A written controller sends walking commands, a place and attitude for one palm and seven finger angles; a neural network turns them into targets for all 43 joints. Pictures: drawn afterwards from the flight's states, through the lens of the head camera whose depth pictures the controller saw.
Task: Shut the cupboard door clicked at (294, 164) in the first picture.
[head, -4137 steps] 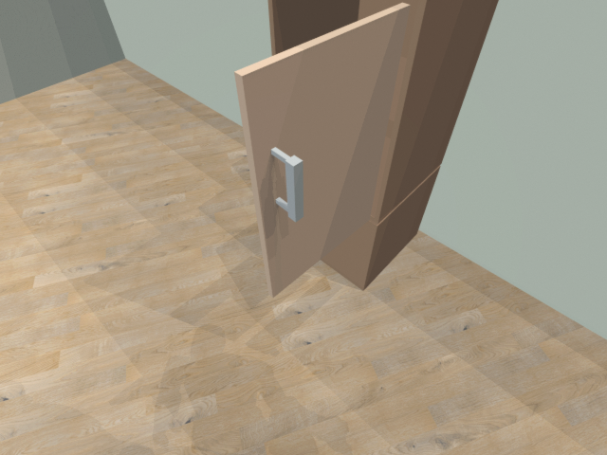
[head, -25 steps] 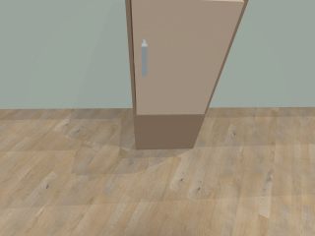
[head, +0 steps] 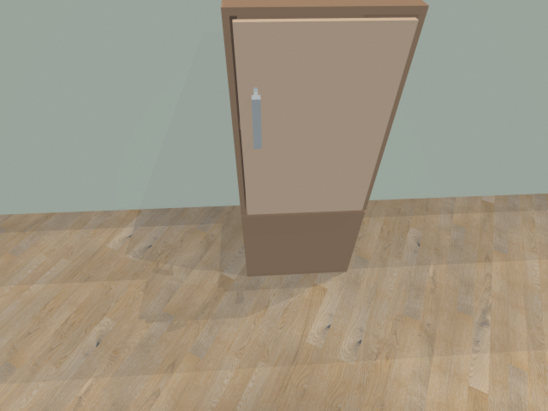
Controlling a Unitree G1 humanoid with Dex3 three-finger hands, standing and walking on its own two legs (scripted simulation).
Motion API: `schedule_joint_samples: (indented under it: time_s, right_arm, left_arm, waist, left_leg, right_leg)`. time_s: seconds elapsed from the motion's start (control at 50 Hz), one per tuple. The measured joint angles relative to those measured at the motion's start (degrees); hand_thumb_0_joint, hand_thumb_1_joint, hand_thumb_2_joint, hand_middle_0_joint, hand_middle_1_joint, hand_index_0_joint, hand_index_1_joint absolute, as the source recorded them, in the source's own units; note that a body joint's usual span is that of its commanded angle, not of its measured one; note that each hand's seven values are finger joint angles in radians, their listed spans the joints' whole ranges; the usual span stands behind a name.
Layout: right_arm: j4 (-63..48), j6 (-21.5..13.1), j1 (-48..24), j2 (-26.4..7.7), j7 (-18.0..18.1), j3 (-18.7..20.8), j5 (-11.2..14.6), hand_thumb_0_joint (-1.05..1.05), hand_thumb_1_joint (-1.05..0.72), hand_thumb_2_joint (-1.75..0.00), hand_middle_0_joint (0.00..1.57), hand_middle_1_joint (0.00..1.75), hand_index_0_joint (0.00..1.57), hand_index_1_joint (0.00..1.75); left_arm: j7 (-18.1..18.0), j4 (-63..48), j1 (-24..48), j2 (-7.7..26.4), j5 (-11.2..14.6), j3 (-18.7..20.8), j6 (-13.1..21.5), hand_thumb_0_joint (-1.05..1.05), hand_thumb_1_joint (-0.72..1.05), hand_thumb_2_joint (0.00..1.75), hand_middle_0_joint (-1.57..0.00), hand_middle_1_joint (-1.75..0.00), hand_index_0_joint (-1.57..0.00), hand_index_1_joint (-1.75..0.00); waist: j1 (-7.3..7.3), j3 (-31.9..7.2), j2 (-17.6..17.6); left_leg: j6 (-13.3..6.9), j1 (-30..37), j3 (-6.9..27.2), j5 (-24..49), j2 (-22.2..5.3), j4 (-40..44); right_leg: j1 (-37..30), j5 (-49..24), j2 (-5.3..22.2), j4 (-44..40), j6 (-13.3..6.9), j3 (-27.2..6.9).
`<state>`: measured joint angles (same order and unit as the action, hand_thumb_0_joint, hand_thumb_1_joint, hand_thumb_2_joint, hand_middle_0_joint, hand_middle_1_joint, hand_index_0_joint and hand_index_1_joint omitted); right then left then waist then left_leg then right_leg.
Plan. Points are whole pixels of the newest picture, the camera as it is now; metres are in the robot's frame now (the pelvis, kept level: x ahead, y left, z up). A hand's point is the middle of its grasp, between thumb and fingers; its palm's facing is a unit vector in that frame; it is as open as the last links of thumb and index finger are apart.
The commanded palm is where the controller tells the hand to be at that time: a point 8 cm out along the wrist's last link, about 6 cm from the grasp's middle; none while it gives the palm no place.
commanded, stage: let the arm hang, fingers relaxed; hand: left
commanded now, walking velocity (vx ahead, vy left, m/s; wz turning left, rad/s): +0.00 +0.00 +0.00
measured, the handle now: (256, 118) +0.75 +0.09 +0.03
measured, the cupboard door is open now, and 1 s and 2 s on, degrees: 0 0 0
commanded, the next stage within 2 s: look to check the result in 0.26 s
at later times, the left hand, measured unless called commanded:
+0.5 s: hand out of the picture +0.00 +0.18 -0.17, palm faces +0.04 -0.98 -0.20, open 7.4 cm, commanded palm none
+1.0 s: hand out of the picture +0.05 +0.19 -0.17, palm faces +0.03 -0.98 -0.21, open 7.4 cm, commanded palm none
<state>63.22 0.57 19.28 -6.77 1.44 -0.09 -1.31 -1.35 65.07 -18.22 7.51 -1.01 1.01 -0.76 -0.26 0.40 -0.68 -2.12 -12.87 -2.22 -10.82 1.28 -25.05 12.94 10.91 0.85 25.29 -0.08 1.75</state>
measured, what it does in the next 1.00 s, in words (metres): stands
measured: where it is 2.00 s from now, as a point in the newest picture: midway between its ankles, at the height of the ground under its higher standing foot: outside the picture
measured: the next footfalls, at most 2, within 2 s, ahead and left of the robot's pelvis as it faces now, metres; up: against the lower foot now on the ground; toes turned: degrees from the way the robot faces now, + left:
none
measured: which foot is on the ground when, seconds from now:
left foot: down 0.00-1.00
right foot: down 0.00-1.00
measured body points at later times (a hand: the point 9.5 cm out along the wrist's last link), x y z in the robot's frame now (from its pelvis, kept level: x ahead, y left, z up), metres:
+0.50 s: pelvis +0.02 +0.00 +0.00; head +0.02 +0.00 +0.45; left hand +0.00 +0.23 -0.16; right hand +0.01 -0.23 -0.16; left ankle +0.03 +0.10 -0.74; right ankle +0.03 -0.12 -0.74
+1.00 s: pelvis +0.03 +0.00 +0.01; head +0.04 +0.00 +0.46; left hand +0.05 +0.24 -0.15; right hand +0.06 -0.24 -0.15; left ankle +0.03 +0.10 -0.74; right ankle +0.03 -0.12 -0.74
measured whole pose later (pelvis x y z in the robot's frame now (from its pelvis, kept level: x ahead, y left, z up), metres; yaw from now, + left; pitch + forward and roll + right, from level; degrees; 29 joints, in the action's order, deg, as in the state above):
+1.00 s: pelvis +0.03 +0.00 +0.01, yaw +0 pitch -2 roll +0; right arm 64.0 -0.4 12.8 -11.4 1.4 -0.3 -1.0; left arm -0.8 65.3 -13.0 10.9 -0.7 0.9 0.2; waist -0.2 2.2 -0.1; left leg -1.7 -7.8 -1.6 -11.1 1.3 -20.6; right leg 7.7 11.3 0.7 20.7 -0.1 2.2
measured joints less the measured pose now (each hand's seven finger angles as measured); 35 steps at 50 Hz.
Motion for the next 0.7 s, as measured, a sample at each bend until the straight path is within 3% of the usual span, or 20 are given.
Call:
schedule_joint_samples:
  time_s: [0.08, 0.7]
  right_arm:
    - [-0.39, -0.24, -0.57, 0.03, 0.01, 0.14, -0.07, 0.01, -0.9, -0.9, 0.2, 0.3, 0.2, 0.3]
    - [0.42, -0.85, -4.95, -3.76, 0.1, -0.05, 0.31, 0.01, -0.9, -0.9, 0.2, 0.3, 0.2, 0.3]
  left_arm:
    - [-0.14, -0.71, 1.1, -0.73, -0.2, -0.08, 0.19, 0.01, 0.91, 0.9, -0.2, -0.3, -0.2, -0.3]
    - [0.34, 0.36, 3.68, 2.85, 0.26, 0.03, 0.74, 0.0, 0.91, 0.9, -0.2, -0.3, -0.2, -0.3]
  waist:
    - [-0.14, -0.44, 0.49]
    - [0.09, 1.58, 0.43]
  left_leg:
    - [0.01, -0.05, -0.12, -0.22, -0.05, -0.2]
    - [0.2, 3.74, 0.31, -0.31, 0.08, 3.07]
  right_leg:
    - [0.09, 0.15, -0.05, 0.17, 0.01, -0.13]
    - [-3.84, 0.39, -0.05, -3.11, 0.05, 0.2]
